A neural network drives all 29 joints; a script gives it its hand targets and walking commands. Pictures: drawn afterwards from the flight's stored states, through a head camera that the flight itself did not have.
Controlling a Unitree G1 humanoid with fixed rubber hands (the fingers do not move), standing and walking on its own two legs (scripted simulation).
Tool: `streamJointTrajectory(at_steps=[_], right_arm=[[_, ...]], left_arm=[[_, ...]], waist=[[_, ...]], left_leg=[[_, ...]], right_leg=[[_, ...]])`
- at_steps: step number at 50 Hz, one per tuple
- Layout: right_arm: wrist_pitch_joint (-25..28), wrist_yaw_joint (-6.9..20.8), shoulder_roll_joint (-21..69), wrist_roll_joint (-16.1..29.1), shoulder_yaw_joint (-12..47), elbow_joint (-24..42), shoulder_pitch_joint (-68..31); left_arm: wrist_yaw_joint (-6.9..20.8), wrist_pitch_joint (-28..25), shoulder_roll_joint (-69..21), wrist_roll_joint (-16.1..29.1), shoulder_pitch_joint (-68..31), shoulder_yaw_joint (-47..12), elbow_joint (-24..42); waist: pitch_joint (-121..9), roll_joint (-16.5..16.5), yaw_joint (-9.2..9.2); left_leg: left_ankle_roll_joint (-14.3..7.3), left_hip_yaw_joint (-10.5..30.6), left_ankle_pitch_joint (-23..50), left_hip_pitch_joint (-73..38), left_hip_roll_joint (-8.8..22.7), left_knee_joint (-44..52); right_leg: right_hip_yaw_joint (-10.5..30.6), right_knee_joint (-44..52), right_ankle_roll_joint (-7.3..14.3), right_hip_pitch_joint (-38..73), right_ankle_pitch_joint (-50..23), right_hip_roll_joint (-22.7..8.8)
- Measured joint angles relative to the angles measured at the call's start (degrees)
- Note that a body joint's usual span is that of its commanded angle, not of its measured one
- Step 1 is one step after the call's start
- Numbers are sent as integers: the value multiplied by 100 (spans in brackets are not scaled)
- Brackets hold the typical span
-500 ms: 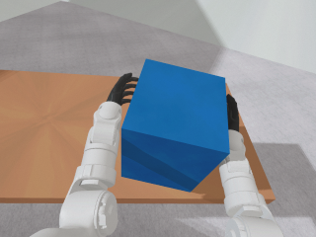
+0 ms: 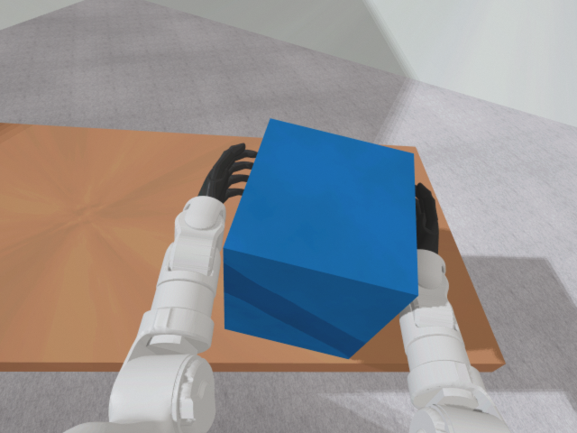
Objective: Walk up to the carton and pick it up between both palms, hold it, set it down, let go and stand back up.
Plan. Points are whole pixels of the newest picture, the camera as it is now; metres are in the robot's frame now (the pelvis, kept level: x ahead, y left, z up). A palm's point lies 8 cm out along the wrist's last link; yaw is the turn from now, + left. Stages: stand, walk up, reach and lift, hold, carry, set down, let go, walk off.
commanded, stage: set down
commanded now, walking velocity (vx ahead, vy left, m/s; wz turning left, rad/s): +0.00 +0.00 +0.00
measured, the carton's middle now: (312, 247) +0.35 -0.02 +0.06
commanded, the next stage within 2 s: none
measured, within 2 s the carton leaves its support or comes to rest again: rests again in 1.10 s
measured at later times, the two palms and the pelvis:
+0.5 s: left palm (216, 204) +0.39 +0.12 +0.10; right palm (419, 250) +0.34 -0.17 +0.08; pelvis +0.00 +0.00 +0.00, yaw +0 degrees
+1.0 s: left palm (214, 205) +0.39 +0.12 +0.09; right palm (415, 251) +0.34 -0.17 +0.07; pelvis +0.01 +0.00 +0.00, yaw +0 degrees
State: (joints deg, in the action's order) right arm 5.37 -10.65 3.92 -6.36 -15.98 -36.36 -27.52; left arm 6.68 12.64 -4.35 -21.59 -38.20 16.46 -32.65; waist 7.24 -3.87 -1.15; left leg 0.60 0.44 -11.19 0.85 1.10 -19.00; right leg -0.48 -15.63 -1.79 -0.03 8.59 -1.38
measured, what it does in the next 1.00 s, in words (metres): stands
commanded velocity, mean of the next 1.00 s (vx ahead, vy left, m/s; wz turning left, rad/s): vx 0.00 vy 0.00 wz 0.00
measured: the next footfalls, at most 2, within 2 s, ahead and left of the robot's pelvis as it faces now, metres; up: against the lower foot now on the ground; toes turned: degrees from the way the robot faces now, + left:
none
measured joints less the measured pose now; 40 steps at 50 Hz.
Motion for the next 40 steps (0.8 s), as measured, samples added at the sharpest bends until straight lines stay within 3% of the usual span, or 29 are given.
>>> streamJointTrajectory(at_steps=[40], right_arm=[[554, 94, 216, -288, -315, -146, 163]], left_arm=[[63, -310, -31, 0, 188, 59, -89]], waist=[[76, 0, 0]], left_leg=[[0, -9, -25, 0, -2, 8]], right_leg=[[0, 10, 0, 0, 21, -5]])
